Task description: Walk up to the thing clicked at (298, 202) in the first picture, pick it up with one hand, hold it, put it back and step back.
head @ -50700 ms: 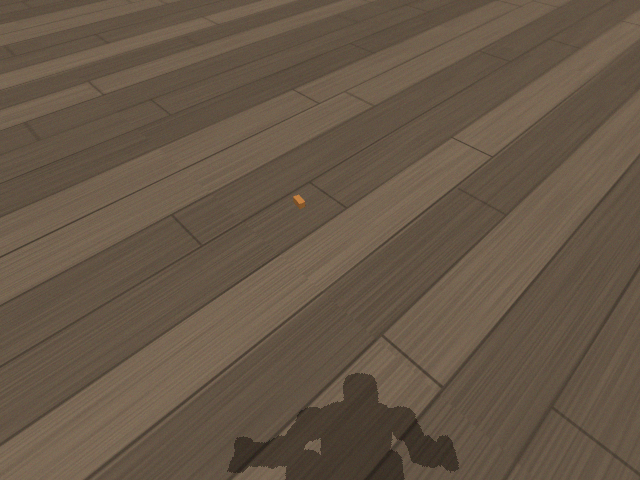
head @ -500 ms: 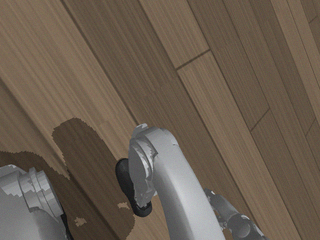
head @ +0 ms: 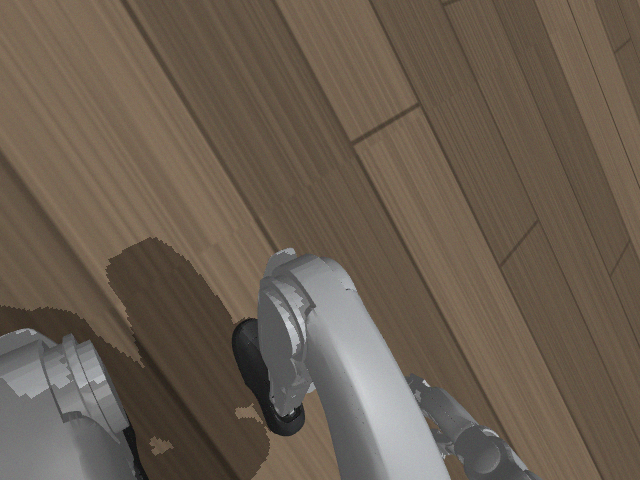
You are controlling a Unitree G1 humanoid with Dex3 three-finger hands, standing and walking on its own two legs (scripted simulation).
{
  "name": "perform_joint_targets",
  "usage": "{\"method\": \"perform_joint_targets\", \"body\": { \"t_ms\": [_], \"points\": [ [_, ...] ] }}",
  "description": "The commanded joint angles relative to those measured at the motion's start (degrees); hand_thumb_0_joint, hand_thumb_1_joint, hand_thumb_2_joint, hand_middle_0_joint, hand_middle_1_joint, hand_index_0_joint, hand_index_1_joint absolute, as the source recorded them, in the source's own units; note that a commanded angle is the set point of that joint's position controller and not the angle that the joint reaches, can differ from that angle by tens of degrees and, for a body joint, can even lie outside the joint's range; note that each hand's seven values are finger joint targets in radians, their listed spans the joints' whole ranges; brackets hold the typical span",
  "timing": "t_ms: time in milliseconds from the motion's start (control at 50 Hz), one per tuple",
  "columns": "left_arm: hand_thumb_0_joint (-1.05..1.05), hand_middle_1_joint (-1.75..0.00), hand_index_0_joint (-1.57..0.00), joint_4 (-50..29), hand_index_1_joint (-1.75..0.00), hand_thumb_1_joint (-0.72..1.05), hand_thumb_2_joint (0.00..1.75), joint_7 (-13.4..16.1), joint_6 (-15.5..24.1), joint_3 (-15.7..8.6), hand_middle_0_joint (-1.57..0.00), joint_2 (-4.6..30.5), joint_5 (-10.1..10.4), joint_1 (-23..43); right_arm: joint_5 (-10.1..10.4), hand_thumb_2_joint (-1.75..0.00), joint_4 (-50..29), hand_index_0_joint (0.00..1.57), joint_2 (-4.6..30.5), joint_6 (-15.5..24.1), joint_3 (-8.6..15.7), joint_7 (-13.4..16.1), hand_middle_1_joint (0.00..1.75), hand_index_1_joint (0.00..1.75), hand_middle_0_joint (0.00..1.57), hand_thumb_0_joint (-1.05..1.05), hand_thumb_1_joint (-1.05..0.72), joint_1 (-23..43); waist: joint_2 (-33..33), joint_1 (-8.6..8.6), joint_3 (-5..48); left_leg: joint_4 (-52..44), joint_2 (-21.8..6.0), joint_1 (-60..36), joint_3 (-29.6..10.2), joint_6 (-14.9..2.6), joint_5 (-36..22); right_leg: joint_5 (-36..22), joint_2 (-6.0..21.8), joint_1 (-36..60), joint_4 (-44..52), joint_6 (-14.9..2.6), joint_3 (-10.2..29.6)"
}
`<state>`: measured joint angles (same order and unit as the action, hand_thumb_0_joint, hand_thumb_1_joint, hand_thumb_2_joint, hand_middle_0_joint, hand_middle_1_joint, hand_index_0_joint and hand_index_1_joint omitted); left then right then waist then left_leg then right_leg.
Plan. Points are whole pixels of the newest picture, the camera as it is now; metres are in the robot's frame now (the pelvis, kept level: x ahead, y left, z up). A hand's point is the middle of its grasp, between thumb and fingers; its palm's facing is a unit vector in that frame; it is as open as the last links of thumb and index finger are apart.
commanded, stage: rest palm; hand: left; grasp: from above
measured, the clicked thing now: out of the picture +0.50 +0.43 -0.30
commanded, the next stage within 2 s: approach in 0.86 s
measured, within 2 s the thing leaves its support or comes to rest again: neither
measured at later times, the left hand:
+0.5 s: hand out of the picture +0.45 +0.41 -0.21, palm faces -0.45 -0.14 -0.88, open 13.1 cm
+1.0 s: hand out of the picture +0.46 +0.41 -0.20, palm faces -0.46 -0.14 -0.88, open 13.4 cm
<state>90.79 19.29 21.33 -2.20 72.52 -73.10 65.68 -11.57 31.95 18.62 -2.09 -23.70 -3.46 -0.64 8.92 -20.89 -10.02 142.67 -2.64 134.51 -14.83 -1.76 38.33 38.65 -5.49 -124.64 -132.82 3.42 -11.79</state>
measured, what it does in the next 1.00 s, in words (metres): stands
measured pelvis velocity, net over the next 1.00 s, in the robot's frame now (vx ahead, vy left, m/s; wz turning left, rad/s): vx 0.00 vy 0.00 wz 0.00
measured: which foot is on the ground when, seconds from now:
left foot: down 0.00-1.00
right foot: down 0.00-1.00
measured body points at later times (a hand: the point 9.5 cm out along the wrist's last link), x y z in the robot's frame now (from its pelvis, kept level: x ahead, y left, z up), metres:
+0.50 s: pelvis +0.00 +0.00 +0.00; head +0.27 +0.15 +0.32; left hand +0.47 +0.41 -0.16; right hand +0.10 -0.26 -0.07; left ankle +0.07 +0.12 -0.29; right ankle +0.12 -0.12 -0.29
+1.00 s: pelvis +0.00 +0.00 +0.00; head +0.28 +0.15 +0.32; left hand +0.48 +0.42 -0.15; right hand +0.10 -0.26 -0.07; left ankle +0.07 +0.12 -0.29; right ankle +0.12 -0.12 -0.29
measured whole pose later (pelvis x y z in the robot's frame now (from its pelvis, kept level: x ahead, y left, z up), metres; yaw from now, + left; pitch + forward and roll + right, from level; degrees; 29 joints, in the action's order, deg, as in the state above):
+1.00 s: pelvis +0.00 +0.00 +0.00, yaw +0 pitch +28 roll -16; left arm 90.9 18.4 21.0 -1.7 72.7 -71.5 65.9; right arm -11.5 32.2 19.0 -2.2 -23.9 -3.2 -0.3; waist 8.7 -21.1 -10.1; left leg 142.7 -2.8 134.5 -14.8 -1.6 38.4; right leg 38.6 -5.5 -124.9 -132.9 3.3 -11.8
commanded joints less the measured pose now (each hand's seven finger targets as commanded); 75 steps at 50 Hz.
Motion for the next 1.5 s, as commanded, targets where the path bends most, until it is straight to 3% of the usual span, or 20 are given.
{"method": "perform_joint_targets", "body": {
  "t_ms": [0, 80, 160, 360, 460, 620, 700, 820, 940, 960, 1000, 1100, 1160, 1220, 1300, 1320, 1360, 1420, 1480],
  "points": [
    [0.0, -0.81, -0.27, -8.0, -0.81, -0.29, 0.77, 2.3, 0.1, -2.0, -0.26, 16.3, 1.8, 13.7, -0.4, -0.9, 0.5, 0.2, 19.3, -0.5, 5.8, 1.3, 0.3, 0.3, 0.2, 0.0, -0.9, -9.4, -35.6, -2.39, 38.2, -14.2, -2.3, -35.1, 2.5, 0.84, -14.9, -15.5, -1.2, 15.5, 10.8, -4.51, -3.4],
    [0.0, -0.85, -0.24, -7.6, -0.84, -0.32, 0.79, 1.3, 0.0, -0.5, -0.23, 15.0, 1.6, 13.0, -0.3, -0.9, 1.0, 0.2, 19.1, -0.3, 5.7, 1.3, 0.3, 0.3, 0.2, 0.0, -0.9, -9.2, -35.7, -2.36, 36.7, -14.2, -2.5, -35.6, 2.2, 0.94, -14.0, -14.1, -1.3, 13.2, 10.8, -4.76, -3.3],
    [0.0, -0.81, -0.25, -9.1, -0.81, -0.32, 0.79, 1.5, 0.5, -1.9, -0.25, 17.4, 2.2, 13.4, -0.4, -0.9, 0.7, 0.2, 19.2, -0.3, 5.4, 1.4, 0.3, 0.3, 0.2, 0.0, -0.9, -9.3, -35.1, -1.75, 38.1, -13.8, -2.2, -34.2, 3.2, 0.57, -13.0, -14.1, -1.3, 16.3, 11.4, -4.56, -2.9],
    [0.0, -0.83, -0.23, -7.4, -0.83, -0.33, 0.81, 2.2, 0.9, -1.0, -0.23, 15.5, 2.5, 12.3, -0.5, -0.9, 1.0, 0.2, 19.4, -0.4, 5.3, 1.5, 0.3, 0.3, 0.2, 0.0, -0.9, -8.7, -33.8, -2.21, 36.7, -13.6, -2.3, -33.6, 2.7, 0.6, -12.4, -13.6, -1.4, 14.4, 11.0, -4.63, -3.3],
    [0.0, -0.83, -0.23, -8.0, -0.83, -0.33, 0.81, 2.7, 1.0, -1.2, -0.23, 16.4, 1.9, 12.6, -0.6, -0.9, 1.1, 0.2, 19.2, -0.5, 5.2, 1.5, 0.3, 0.3, 0.2, 0.0, -0.9, -8.1, -35.6, -1.55, 38.0, -13.8, -2.4, -34.5, 2.8, 0.76, -12.9, -14.0, -1.5, 15.0, 10.5, -4.7, -3.5],
    [0.0, -0.86, -0.21, -7.5, -0.86, -0.36, 0.83, 3.2, 0.2, -1.4, -0.2, 16.2, 2.3, 13.3, -0.5, -0.9, 1.3, 0.2, 19.3, -0.1, 5.2, 1.6, 0.3, 0.3, 0.2, 0.0, -0.89, -8.6, -35.3, -2.12, 38.4, -13.7, -2.2, -34.3, 2.8, 0.74, -13.6, -14.8, -1.3, 15.5, 10.7, -4.52, -3.5],
    [0.0, -0.89, -0.2, -7.7, -0.88, -0.37, 0.83, 2.5, -0.1, -0.4, -0.19, 14.8, 2.3, 13.5, -0.4, -0.9, 1.2, 0.2, 19.0, 0.1, 5.6, 1.5, 0.3, 0.3, 0.2, 0.0, -0.9, -8.8, -35.3, -2.51, 37.7, -13.9, -2.2, -34.7, 2.7, 0.69, -13.2, -14.2, -1.3, 14.4, 10.8, -4.63, -3.3],
    [0.0, -0.89, -0.2, -8.8, -0.88, -0.37, 0.83, 1.9, -0.2, -1.4, -0.19, 16.7, 2.3, 14.0, -0.3, -0.9, 0.9, 0.2, 18.9, -0.2, 5.4, 1.5, 0.3, 0.3, 0.2, 0.0, -0.9, -9.0, -34.9, -1.99, 39.2, -13.5, -2.1, -33.4, 3.6, 0.38, -13.3, -14.8, -1.5, 17.0, 11.5, -4.46, -2.8],
    [0.0, -0.92, -0.16, -7.4, -0.92, -0.41, 0.86, 0.6, 0.0, -0.3, -0.16, 15.3, 2.9, 12.7, -0.3, -0.9, 0.9, 0.2, 19.0, -0.5, 5.3, 1.4, 0.3, 0.3, 0.2, 0.0, -0.9, -8.9, -34.2, -2.28, 37.1, -13.5, -2.3, -34.2, 3.0, 0.41, -13.8, -14.4, -1.4, 15.0, 11.5, -4.47, -3.0],
    [0.0, -1.0, -0.13, -7.3, -1.0, -0.49, 0.94, 0.6, 0.2, -0.7, -0.11, 15.7, 2.9, 12.9, -0.2, -0.9, 0.7, 0.2, 19.3, -0.7, 5.5, 1.5, 0.3, 0.3, 0.2, 0.0, -0.92, -8.8, -33.9, -2.35, 37.4, -13.8, -2.3, -34.0, 2.7, 0.64, -13.1, -13.7, -1.3, 14.5, 11.3, -4.72, -3.3],
    [0.0, -0.96, -0.2, -10.7, -0.95, -0.39, 0.85, 0.8, 0.5, -1.9, -0.18, 17.7, 2.7, 14.3, -0.3, -0.89, 0.6, 0.2, 19.2, -0.7, 5.4, 1.5, 0.3, 0.3, 0.2, 0.0, -0.9, -9.4, -36.1, -1.57, 39.1, -14.5, -2.2, -36.2, 2.8, 0.75, -14.0, -14.4, -1.2, 16.1, 11.2, -4.56, -3.0],
    [0.0, -0.95, -0.21, -16.9, -0.93, -0.37, 0.83, 2.0, -0.7, -5.8, -0.19, 21.8, 2.1, 17.6, -0.1, -0.89, -0.4, 0.2, 19.5, -1.1, 6.2, 1.7, 0.3, 0.3, 0.2, 0.0, -0.9, -9.5, -41.3, -0.08, 45.0, -14.6, -2.2, -39.4, 3.4, 1.21, -18.1, -17.5, -0.9, 17.5, 10.6, -4.75, -2.6],
    [0.0, -0.97, -0.19, -15.1, -0.95, -0.39, 0.84, 0.4, -2.8, -4.2, -0.17, 18.1, 2.0, 16.2, 0.6, -0.9, -0.3, 0.2, 18.9, -1.2, 7.2, 1.6, 0.3, 0.3, 0.2, 0.0, -0.9, -10.1, -40.1, -0.66, 42.0, -14.6, -2.1, -37.1, 3.7, 1.16, -16.3, -15.8, -0.9, 14.1, 11.3, -5.16, -2.5],
    [0.0, -0.95, -0.21, -18.6, -0.93, -0.37, 0.82, -2.6, -5.0, -4.7, -0.19, 19.1, 1.9, 18.6, 1.4, -0.9, -0.2, 0.2, 18.2, -1.6, 8.6, 1.3, 0.3, 0.3, 0.2, 0.0, -0.9, -11.9, -41.7, 0.64, 43.6, -15.6, -2.0, -37.4, 4.7, 0.86, -15.2, -15.2, -0.7, 14.0, 12.3, -4.95, -1.7],
    [0.0, -0.94, -0.22, -15.9, -0.92, -0.35, 0.81, -8.9, -6.9, -2.5, -0.2, 14.7, 3.1, 14.4, 2.2, -0.9, -1.0, 0.2, 17.9, -3.4, 9.9, 1.0, 0.3, 0.3, 0.2, 0.0, -0.9, -13.2, -36.4, 0.4, 39.7, -16.3, -1.9, -33.0, 4.8, 0.51, -13.0, -13.1, -0.7, 12.5, 13.4, -5.17, -1.5],
    [0.0, -0.95, -0.22, -14.3, -0.92, -0.35, 0.8, -10.8, -7.1, -1.7, -0.2, 12.5, 3.8, 12.8, 2.3, -0.9, -1.4, 0.2, 18.2, -3.8, 10.3, 1.0, 0.3, 0.3, 0.2, 0.0, -0.9, -13.6, -32.4, -0.81, 37.2, -16.2, -1.5, -30.4, 4.6, 0.36, -11.7, -12.0, -0.6, 12.1, 14.2, -5.4, -1.9],
    [0.0, -0.97, -0.22, -15.1, -0.94, -0.33, 0.79, -14.5, -7.3, -1.0, -0.19, 11.1, 4.8, 10.1, 2.6, -0.89, -1.7, 0.2, 17.8, -4.7, 10.6, 1.4, 0.3, 0.3, 0.2, 0.0, -0.9, -13.8, -30.3, 0.52, 36.0, -17.4, -1.4, -29.9, 4.4, 0.31, -10.7, -11.0, -0.5, 12.3, 14.4, -5.39, -1.6],
    [0.0, -0.97, -0.25, -17.7, -0.93, -0.28, 0.74, -19.6, -5.5, -1.4, -0.21, 11.0, 6.8, 8.6, 2.5, -0.89, -2.0, 0.2, 19.0, -5.8, 10.6, 2.4, 0.3, 0.3, 0.2, 0.0, -0.9, -13.8, -28.2, 0.35, 34.3, -17.5, -0.9, -30.4, 3.5, 0.64, -11.8, -11.5, 0.0, 12.6, 14.8, -5.72, -1.9],
    [0.0, -0.98, -0.28, -19.7, -0.92, -0.24, 0.69, -22.0, -0.6, -3.7, -0.23, 13.2, 9.3, 8.8, 2.1, -0.89, -1.9, 0.2, 19.3, -6.2, 10.0, 3.4, 0.3, 0.3, 0.2, 0.0, -0.9, -13.0, -25.5, -0.1, 35.6, -16.2, -0.7, -30.3, 2.4, 0.67, -11.4, -11.3, -0.2, 14.2, 14.9, -5.65, -2.1]
  ]
}}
